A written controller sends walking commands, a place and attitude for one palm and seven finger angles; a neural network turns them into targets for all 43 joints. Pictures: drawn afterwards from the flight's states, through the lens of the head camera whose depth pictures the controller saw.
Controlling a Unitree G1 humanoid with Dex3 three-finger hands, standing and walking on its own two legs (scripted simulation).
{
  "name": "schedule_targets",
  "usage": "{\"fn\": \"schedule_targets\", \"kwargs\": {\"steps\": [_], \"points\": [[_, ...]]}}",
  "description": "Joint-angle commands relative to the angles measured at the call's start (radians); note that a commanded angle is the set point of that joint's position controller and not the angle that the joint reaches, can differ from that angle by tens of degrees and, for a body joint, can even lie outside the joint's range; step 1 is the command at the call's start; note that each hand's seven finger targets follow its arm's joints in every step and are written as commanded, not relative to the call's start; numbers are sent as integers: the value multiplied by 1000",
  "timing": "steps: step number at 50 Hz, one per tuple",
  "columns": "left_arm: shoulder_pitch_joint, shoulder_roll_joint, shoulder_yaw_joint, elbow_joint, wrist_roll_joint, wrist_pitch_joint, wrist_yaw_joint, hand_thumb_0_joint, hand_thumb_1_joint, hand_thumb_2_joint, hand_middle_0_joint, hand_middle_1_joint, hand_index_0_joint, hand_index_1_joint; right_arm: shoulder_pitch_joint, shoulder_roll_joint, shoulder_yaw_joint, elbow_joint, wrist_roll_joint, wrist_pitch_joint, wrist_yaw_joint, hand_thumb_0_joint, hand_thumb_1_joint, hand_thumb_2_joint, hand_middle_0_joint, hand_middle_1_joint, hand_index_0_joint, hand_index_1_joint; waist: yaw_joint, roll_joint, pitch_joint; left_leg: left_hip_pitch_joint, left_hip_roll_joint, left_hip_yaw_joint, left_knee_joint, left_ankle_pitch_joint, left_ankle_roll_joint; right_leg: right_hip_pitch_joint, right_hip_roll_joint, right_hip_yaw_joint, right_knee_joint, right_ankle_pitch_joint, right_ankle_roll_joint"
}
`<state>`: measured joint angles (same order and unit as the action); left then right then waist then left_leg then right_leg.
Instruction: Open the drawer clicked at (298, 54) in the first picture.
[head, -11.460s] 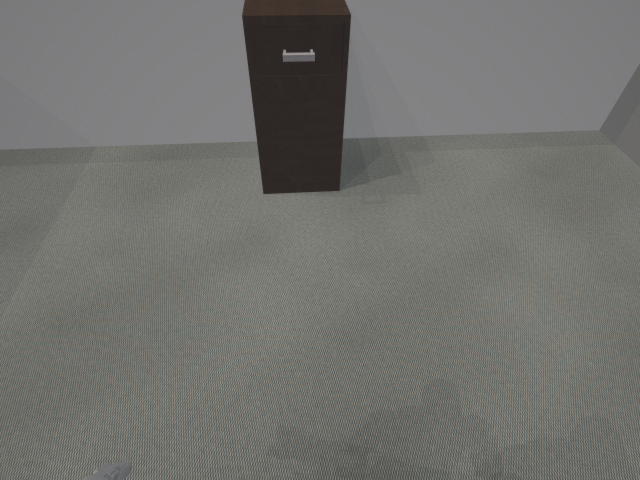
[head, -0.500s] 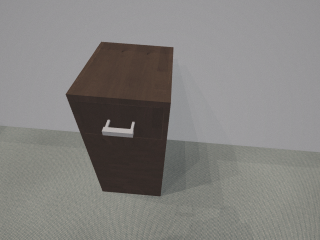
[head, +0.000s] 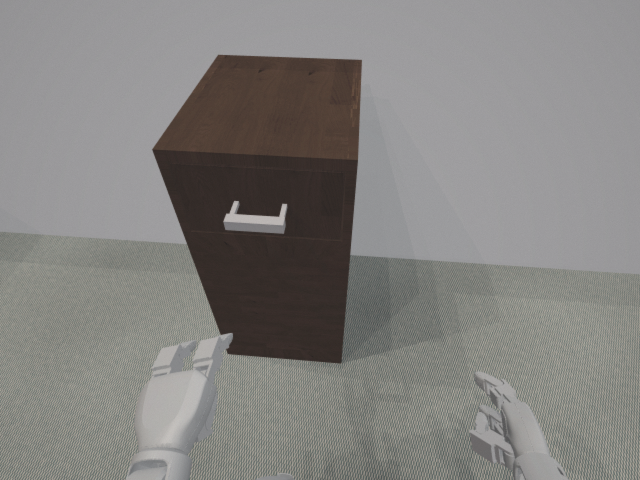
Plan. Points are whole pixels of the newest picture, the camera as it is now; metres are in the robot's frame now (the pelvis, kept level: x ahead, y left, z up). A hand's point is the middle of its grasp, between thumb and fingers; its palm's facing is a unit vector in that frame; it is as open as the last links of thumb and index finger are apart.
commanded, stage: raise the hand with hooked fingers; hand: left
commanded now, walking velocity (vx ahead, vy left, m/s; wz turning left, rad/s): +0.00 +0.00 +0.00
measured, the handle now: (257, 215) +0.59 +0.20 -0.05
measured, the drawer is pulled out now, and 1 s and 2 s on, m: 0.00 0.00 0.00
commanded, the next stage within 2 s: move the hooked fingers above the handle in 1.48 s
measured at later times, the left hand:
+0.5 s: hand (174, 331) +0.28 +0.23 +0.03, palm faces +0.00 -0.13 -0.99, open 11.5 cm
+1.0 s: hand (171, 237) +0.38 +0.25 +0.10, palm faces +0.08 -0.08 -0.99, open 13.7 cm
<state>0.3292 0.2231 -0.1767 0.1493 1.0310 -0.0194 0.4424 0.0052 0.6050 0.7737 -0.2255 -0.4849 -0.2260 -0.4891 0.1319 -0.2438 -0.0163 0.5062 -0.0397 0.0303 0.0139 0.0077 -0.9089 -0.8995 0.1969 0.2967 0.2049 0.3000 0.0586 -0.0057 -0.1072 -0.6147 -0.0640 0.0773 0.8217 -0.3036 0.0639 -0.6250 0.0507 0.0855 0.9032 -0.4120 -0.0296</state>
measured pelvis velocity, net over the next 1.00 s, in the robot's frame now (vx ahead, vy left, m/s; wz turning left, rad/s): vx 0.10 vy -0.01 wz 0.07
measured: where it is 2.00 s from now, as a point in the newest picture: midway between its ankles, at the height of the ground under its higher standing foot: outside the picture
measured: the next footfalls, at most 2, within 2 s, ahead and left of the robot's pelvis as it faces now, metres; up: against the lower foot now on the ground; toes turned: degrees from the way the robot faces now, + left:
none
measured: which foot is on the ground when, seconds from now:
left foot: down 0.00-1.00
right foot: down 0.00-1.00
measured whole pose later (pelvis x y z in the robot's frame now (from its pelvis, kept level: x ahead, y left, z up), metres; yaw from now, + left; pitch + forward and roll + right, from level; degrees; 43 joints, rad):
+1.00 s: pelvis +0.10 -0.01 +0.03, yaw +4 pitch +6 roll +0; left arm 0.00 0.47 -0.07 0.01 0.95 0.07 0.15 0.00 -0.47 0.31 -0.32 -1.18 -0.32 -1.18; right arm 0.08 -0.24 0.00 0.56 -0.01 0.18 -0.01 0.01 -0.91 -0.90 0.20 0.30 0.20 0.30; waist 0.07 0.05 -0.06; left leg -0.37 -0.08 -0.02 0.61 -0.34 0.06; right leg -0.33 0.07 0.06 0.62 -0.38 -0.04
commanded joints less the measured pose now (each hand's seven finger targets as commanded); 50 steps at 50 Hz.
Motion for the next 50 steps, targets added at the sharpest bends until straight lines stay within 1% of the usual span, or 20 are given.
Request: {"fn": "schedule_targets", "kwargs": {"steps": [1, 2, 4, 5, 6, 8, 10, 12, 13, 15, 17, 20, 22, 26, 31, 35, 39, 42, 46, 50], "points": [[-249, 248, 165, -351, 128, 10, 133, 0, 387, 680, -237, -630, -237, -630, -168, -78, -34, -187, -18, 24, -5, 0, -900, -900, 200, 300, 200, 300, 46, 119, -157, 135, 26, -163, -70, -254, -36, -149, -7, 77, -162, -310, -67], [-347, 286, 179, -417, 142, 3, 150, 0, 363, 670, -238, -645, -238, -645, -174, -74, -32, -179, -28, 35, -11, 0, -900, -900, 200, 300, 200, 300, 26, 100, -177, 140, 27, -182, -28, -255, -35, -183, -8, 91, -151, -327, -63], [-384, 253, 136, -437, 139, -8, 164, 0, 317, 650, -242, -675, -242, -675, -181, -74, -28, -177, -41, 33, -17, 0, -900, -900, 200, 300, 200, 300, -9, 114, -189, 201, 24, -190, 32, -241, -30, -262, -13, 127, -180, -365, -64], [-379, 261, 134, -444, 137, -14, 162, 0, 293, 640, -243, -690, -243, -690, -183, -82, -25, -179, -45, 31, -20, 0, -900, -900, 200, 300, 200, 300, -13, 151, -176, 217, 18, -184, 39, -237, -31, -268, -8, 130, -185, -351, -70], [-371, 242, 109, -437, 104, -5, 153, 0, 270, 630, -245, -705, -245, -705, -179, -81, -22, -176, -40, 29, -23, 0, -900, -900, 200, 300, 200, 300, -30, 144, -187, 225, 18, -187, 30, -235, -25, -244, -6, 114, -191, -325, -66], [-354, 212, 72, -384, 40, 28, 112, 0, 223, 610, -248, -735, -248, -735, -183, -82, -13, -160, -25, 30, -34, 0, -900, -900, 200, 300, 200, 300, -55, 111, -150, 212, 29, -214, -38, -269, -19, -171, 0, 64, -197, -243, -52], [-319, 189, 45, -311, -5, 84, 59, 0, 177, 590, -252, -765, -252, -765, -187, -83, -4, -152, -6, 42, -43, 0, -900, -900, 200, 300, 200, 300, -53, 74, -111, 177, 38, -226, -129, -309, -22, -76, 2, 15, -208, -166, -43], [-297, 162, 16, -249, -32, 137, -11, 0, 130, 570, -255, -795, -255, -795, -196, -84, 5, -154, 18, 54, -51, 0, -900, -900, 200, 300, 200, 300, -40, 21, -49, 150, 48, -231, -205, -353, -24, -21, 5, 0, -239, -167, -40], [-305, 173, 25, -240, -35, 147, -35, 0, 107, 560, -257, -810, -257, -810, -187, -82, 9, -146, 23, 61, -54, 0, -900, -900, 200, 300, 200, 300, -32, -20, -32, 151, 53, -225, -224, -320, -25, 11, 4, -12, -244, -138, -41], [-261, 203, 63, -226, -27, 154, -75, 0, 60, 540, -260, -840, -260, -840, -166, -82, 12, -137, 20, 66, -56, 0, -900, -900, 200, 300, 200, 300, -4, -58, -53, 163, 49, -197, -223, -168, -22, 91, 3, -12, -260, -45, -45], [-230, 257, 116, -240, -11, 140, -103, 0, 13, 520, -263, -870, -263, -870, -162, -84, 18, -135, 11, 67, -53, 0, -900, -900, 200, 300, 200, 300, 24, -11, -78, 190, 46, -176, -224, -57, -26, 142, 4, -3, -264, 19, -50], [-233, 305, 164, -303, 12, 87, -113, 0, -57, 490, -268, -915, -268, -915, -145, -71, 21, -131, 0, 60, -42, 0, -900, -900, 200, 300, 200, 300, 34, 14, -124, 243, 40, -158, -214, 92, -32, 198, 1, 6, -262, 137, -55], [-234, 343, 207, -366, 29, 47, -106, 0, -103, 470, -272, -945, -272, -945, -150, -74, 16, -132, -11, 57, -37, 0, -900, -900, 200, 300, 200, 300, 47, 65, -166, 279, 41, -157, -206, 175, -33, 217, 3, 13, -255, 196, -58], [-248, 318, 213, -426, -8, 7, -76, 0, -197, 430, -278, -1005, -278, -1005, -136, -79, -7, -122, -13, 56, -27, 0, -900, -900, 200, 300, 200, 300, 19, 84, -203, 345, 43, -158, -179, 291, -36, 204, 0, 14, -250, 279, -52], [-302, 306, 194, -395, -34, 33, -82, 0, -313, 380, -287, -1080, -287, -1080, -116, -98, -29, -98, -1, 64, -24, 0, -900, -900, 200, 300, 200, 300, -8, 26, -201, 353, 44, -156, -176, 327, -36, 201, -4, -5, -259, 328, -37], [-337, 330, 188, -387, -47, 70, -129, 0, -407, 340, -293, -1140, -293, -1140, -115, -103, -34, -93, 13, 78, -27, 0, -900, -900, 200, 300, 200, 300, 1, -7, -229, 371, 39, -146, -191, 383, -36, 264, -13, 1, -276, 397, -29], [-392, 378, 205, -394, -55, 82, -181, 0, -500, 300, -300, -1200, -300, -1200, -127, -103, -26, -90, 22, 85, -32, 0, -900, -900, 200, 300, 200, 300, 7, 21, -216, 392, 33, -135, -209, 437, -34, 310, -18, 11, -297, 463, -26], [-441, 431, 248, -376, -60, 84, -209, 0, -500, 300, -300, -1200, -300, -1200, -131, -104, -20, -88, 25, 94, -37, 0, -900, -900, 200, 300, 200, 300, 13, 24, -212, 397, 30, -128, -222, 467, -32, 349, -18, 12, -310, 504, -25], [-534, 435, 237, -350, -70, 87, -244, 0, -500, 300, -300, -1200, -300, -1200, -129, -98, -15, -81, 29, 107, -39, 0, -900, -900, 200, 300, 200, 300, 7, 53, -206, 415, 26, -117, -236, 478, -30, 369, -20, 1, -329, 537, -22], [-614, 457, 242, -329, -89, 89, -292, 0, -500, 300, -300, -1200, -300, -1200, -128, -102, -15, -77, 34, 119, -42, 0, -900, -900, 200, 300, 200, 300, 3, 35, -237, 431, 20, -113, -244, 511, -25, 412, -24, -5, -341, 585, -14]]}}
